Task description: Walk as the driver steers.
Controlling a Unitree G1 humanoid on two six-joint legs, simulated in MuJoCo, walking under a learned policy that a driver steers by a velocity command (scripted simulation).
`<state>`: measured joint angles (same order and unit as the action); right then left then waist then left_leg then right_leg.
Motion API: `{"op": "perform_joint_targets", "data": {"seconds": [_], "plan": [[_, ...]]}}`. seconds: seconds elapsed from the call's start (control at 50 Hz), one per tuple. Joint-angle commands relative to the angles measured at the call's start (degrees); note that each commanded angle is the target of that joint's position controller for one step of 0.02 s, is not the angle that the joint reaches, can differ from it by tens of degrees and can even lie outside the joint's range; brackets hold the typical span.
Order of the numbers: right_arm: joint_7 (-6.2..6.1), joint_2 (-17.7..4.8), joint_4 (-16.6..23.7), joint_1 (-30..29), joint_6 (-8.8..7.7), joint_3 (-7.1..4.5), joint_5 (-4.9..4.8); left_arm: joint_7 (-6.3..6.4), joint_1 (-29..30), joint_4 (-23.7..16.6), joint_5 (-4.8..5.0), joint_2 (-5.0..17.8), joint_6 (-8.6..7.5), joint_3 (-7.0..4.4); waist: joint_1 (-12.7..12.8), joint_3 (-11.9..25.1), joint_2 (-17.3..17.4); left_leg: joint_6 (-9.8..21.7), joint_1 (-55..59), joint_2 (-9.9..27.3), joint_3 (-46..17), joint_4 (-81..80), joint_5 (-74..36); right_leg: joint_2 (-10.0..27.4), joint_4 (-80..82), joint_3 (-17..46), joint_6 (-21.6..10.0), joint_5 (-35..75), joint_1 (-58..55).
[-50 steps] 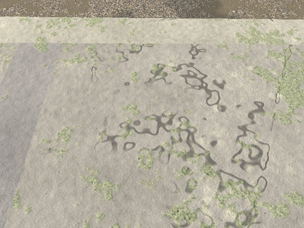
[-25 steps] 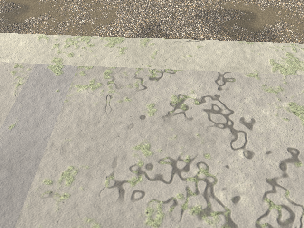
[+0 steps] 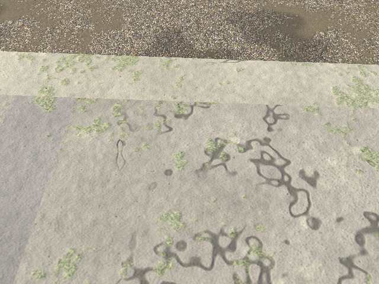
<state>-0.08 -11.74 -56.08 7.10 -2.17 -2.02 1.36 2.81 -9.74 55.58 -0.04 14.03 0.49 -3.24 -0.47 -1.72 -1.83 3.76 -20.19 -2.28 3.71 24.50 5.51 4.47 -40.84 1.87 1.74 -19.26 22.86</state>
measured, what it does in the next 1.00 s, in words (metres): steps on the spot: right foot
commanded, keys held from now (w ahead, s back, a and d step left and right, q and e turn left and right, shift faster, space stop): no key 1.00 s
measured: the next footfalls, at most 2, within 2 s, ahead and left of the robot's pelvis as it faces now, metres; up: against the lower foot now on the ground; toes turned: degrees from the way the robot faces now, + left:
right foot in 0.06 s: +0.08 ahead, -0.15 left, +0.00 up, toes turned -1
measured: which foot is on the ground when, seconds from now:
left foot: down 0.00-1.00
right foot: up 0.00-0.04, down 0.06-1.00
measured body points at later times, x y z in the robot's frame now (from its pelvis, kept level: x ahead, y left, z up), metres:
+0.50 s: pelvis +0.06 -0.02 +0.00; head +0.07 -0.02 +0.45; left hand +0.10 +0.22 -0.15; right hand +0.14 -0.28 -0.14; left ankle +0.08 +0.09 -0.73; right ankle +0.04 -0.15 -0.73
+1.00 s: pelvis +0.06 -0.02 +0.00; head +0.07 -0.02 +0.45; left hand +0.08 +0.22 -0.15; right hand +0.12 -0.27 -0.15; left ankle +0.08 +0.09 -0.73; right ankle +0.04 -0.15 -0.73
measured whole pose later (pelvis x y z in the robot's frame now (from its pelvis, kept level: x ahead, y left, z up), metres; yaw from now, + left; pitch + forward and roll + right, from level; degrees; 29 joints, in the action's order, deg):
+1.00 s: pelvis +0.06 -0.02 +0.00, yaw +0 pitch -1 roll +0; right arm -2.0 -11.8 -63.6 8.9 0.6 -2.1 0.0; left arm 2.6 -13.8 63.7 -0.2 11.0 -0.2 -1.8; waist 0.0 -2.2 0.0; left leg 0.7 -13.7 0.4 2.1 28.6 13.7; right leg 1.6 -27.9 -1.2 1.1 -17.5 9.1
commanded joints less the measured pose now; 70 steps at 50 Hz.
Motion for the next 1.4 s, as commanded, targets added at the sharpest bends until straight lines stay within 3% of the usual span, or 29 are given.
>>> {"op": "perform_joint_targets", "data": {"seconds": [0.02, 0.06, 0.08, 0.1, 0.14, 0.22, 0.32, 0.44, 0.76, 1.4], "plan": [[-0.71, -7.6, 3.3, -4.8, 0.11, -1.1, -0.98, -0.18, -7.6, 0.9, -0.85, 3.4, 0.7, -0.81, 3.8, 6.1, 8.1, 5.2, -4.9, 12.0, -11.0, -12.3, 20.0, -1.5, 8.7, -2.7, -1.3, 8.3, -15.4], [-0.73, -6.2, 1.9, -1.9, 0.45, -0.58, -0.96, -0.23, -6.3, 0.3, -1.68, 4.9, 0.58, -0.79, 2.9, 1.8, 5.2, 0.7, -5.8, 9.3, -10.2, -10.7, 26.6, 1.6, 16.1, 0.7, -3.3, 8.4, -14.8], [-0.89, -6.8, 1.7, 0.4, 0.65, -0.99, -0.92, -0.03, -5.0, 0.3, -0.97, 8.5, 0.41, -1.5, -0.1, -0.6, 0.1, -0.9, -4.3, 6.0, -7.3, -9.2, 23.9, 2.2, 16.7, 1.3, -4.6, 1.4, -9.8], [-1.23, -6.8, 1.7, 0.1, 0.88, -0.98, -0.73, -0.24, -4.5, 1.0, -0.52, 7.5, -0.05, -1.51, 0.0, -1.7, -3.0, -1.7, 1.3, 4.3, -4.9, -6.5, 19.1, 1.3, 18.9, 1.4, -4.6, -5.8, -3.2], [-1.57, -6.2, 1.3, 0.6, 1.12, -0.93, -0.76, -0.47, -2.9, 1.5, -0.89, 4.6, -1.17, -0.81, -0.7, -1.1, -5.0, -1.3, 7.1, 4.3, -4.2, -2.9, 12.2, 1.1, 21.4, 1.3, -2.7, -5.0, -0.3], [-1.35, -6.0, 0.0, 1.3, 1.13, -0.97, -0.72, -0.66, -3.7, 2.5, -0.29, 4.3, -2.42, -0.64, -0.2, 1.7, -2.0, -0.5, 8.4, 4.4, -3.6, -0.9, 3.7, 0.4, 18.9, 0.5, -2.0, 5.6, -5.3], [-1.18, -6.2, -1.0, 0.8, 1.32, -1.03, -1.16, -0.55, -5.1, 3.6, -0.12, 4.4, -2.22, -0.44, 0.7, 3.5, 0.6, -0.6, 9.6, 4.6, -3.4, 0.7, -3.3, -0.2, 16.6, -0.5, -2.4, 13.1, -8.8], [-1.51, -6.5, -2.4, 1.4, 1.9, -1.07, -1.35, -0.5, -5.2, 4.4, -0.07, 4.0, -1.69, -0.19, 0.7, 3.2, 1.8, -0.9, 10.5, 4.8, -3.5, 1.5, -6.3, -0.8, 16.1, -1.2, -2.4, 15.8, -9.8], [-2.04, -6.6, -4.8, 1.3, 2.43, -1.09, -1.4, -0.22, -5.0, 6.1, -0.18, 3.0, -0.99, 0.22, 0.5, 1.0, 1.5, -1.3, 10.4, 4.9, -3.7, 0.6, -3.3, -1.8, 17.4, -2.3, -2.0, 11.9, -9.9], [-2.25, -4.9, -6.5, 5.2, 2.3, -0.41, -1.53, 0.15, -10.6, 7.9, -0.07, 1.1, -1.33, 1.26, 0.4, -0.8, 1.8, -1.3, 9.0, 4.6, -3.9, -0.8, 1.8, -2.3, 18.4, -2.9, -1.7, 7.4, -8.1]]}}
